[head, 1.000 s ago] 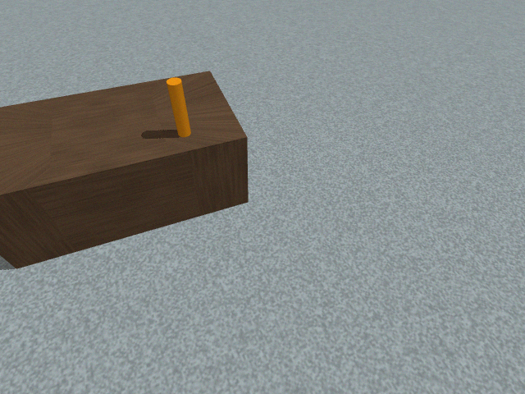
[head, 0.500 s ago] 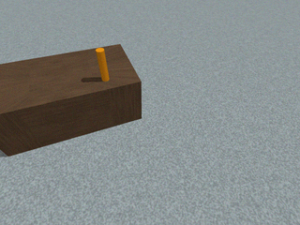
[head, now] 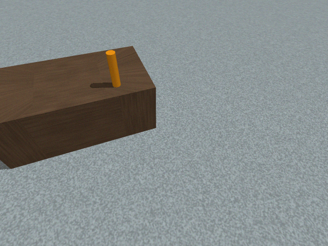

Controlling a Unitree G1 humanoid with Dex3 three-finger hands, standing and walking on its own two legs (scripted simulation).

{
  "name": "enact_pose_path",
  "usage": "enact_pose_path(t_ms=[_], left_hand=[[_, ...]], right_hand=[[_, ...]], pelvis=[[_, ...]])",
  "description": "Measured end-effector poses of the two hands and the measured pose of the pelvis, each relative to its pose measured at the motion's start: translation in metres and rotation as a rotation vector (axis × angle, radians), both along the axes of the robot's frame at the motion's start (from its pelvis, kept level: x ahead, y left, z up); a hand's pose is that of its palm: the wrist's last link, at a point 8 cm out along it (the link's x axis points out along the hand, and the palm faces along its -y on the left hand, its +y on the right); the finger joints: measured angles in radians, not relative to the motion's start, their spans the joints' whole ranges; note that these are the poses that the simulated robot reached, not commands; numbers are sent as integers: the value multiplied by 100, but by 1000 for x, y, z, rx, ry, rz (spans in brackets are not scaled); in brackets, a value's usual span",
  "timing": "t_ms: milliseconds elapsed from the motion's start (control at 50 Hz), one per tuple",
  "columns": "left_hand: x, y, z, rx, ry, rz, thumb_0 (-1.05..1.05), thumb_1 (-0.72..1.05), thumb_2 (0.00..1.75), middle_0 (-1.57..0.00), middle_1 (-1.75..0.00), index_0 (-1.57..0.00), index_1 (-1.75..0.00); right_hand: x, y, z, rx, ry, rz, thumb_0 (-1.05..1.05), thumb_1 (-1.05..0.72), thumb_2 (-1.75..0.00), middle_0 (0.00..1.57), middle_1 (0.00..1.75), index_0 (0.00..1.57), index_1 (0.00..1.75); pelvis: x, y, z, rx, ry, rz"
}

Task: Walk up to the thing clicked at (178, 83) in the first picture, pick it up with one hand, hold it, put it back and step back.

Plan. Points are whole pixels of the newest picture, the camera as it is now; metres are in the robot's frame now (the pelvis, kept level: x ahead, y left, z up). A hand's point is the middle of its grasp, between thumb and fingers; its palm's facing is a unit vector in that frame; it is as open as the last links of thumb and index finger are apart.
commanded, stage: stand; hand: right
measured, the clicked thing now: (113, 69) +1.10 +0.27 -0.25
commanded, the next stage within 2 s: walk up in 0.12 s
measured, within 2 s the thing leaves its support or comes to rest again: neither
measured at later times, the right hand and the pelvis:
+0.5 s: hand (226, 223) +0.20 -0.19 -0.15, palm faces -0.18 +0.89 -0.42, open 7.4 cm; pelvis +0.08 +0.10 -0.04, yaw +11 degrees
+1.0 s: hand (186, 163) +0.42 -0.10 -0.18, palm faces -0.38 +0.87 -0.32, open 7.4 cm; pelvis +0.28 +0.14 -0.03, yaw +21 degrees
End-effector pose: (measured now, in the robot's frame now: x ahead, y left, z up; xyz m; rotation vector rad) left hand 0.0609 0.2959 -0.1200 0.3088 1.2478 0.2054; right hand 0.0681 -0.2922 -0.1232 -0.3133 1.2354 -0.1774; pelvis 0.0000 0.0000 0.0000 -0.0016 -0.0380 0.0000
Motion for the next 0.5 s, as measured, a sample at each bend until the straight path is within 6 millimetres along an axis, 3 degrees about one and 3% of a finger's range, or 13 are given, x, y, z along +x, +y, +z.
enact_pose_path(t_ms=[140, 220, 360, 440, 500], left_hand=[[3, 1, 1, -2, -18, 5, 1, 90, 90, -20, -30, -20, -30], [0, 19, 5, 20, -108, 57, 1, 90, 90, -20, -30, -20, -30], [-22, 78, 12, 92, -92, 133, 1, 90, 90, -21, -30, -20, -30], [-20, 122, 0, 108, -69, 167, 1, 90, 90, -20, -30, -20, -30], [-8, 156, -19, 112, -52, 176, 1, 90, 90, -20, -30, -20, -30]], right_hand=[[4, -1, 0, 4, -11, 5, 0, -90, -90, 21, 30, 20, 30], [13, -5, 1, -2, 17, 63, 0, -90, -90, 21, 30, 20, 30], [66, 7, 16, -37, -1, 140, 1, -90, -90, 21, 30, 20, 30], [107, 34, 16, -63, -32, 180, 1, -90, -90, 20, 30, 20, 30], [137, 62, 9, -87, -76, 186, 0, -90, -90, 20, 30, 20, 30]], pelvis=[[1, 0, -1, -2, 1, 8], [7, 5, -6, -15, 5, 64], [34, 38, -10, -28, -7, 132], [58, 69, -22, -37, -14, 174], [78, 98, -39, -5, -18, 188]])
